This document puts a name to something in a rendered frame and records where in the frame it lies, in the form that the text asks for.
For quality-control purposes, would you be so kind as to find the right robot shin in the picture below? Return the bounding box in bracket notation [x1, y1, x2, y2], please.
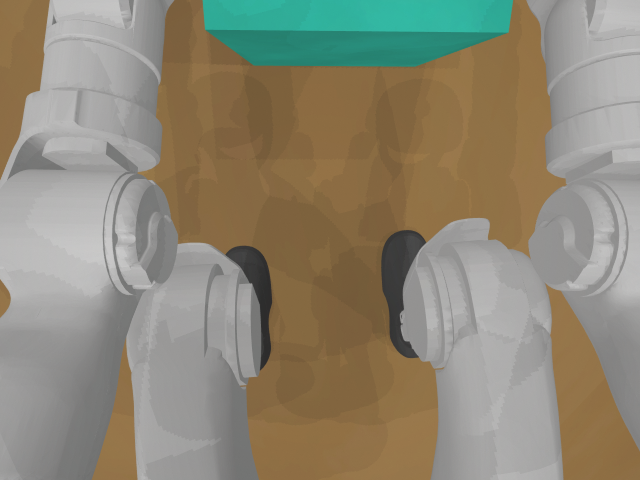
[400, 218, 552, 355]

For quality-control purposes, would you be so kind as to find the left robot forearm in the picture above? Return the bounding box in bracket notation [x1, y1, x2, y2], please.
[0, 0, 174, 188]

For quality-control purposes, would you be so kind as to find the right robot forearm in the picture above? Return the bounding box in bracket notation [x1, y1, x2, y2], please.
[526, 0, 640, 184]

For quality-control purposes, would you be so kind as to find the carton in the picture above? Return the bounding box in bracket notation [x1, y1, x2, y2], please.
[203, 0, 513, 67]

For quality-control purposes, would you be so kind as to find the left robot foot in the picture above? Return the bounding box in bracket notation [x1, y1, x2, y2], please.
[225, 246, 272, 370]

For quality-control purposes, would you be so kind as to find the robot right upper arm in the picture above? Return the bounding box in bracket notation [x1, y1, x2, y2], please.
[528, 178, 640, 451]

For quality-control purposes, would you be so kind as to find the robot left upper arm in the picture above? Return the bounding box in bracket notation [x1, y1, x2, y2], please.
[0, 169, 178, 480]

